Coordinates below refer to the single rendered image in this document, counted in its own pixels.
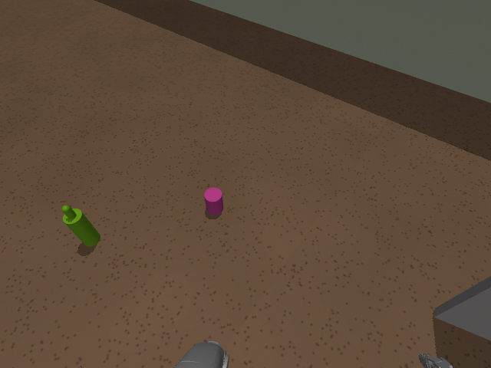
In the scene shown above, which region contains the right robot hand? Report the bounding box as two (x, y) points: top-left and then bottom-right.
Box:
(419, 353), (453, 368)

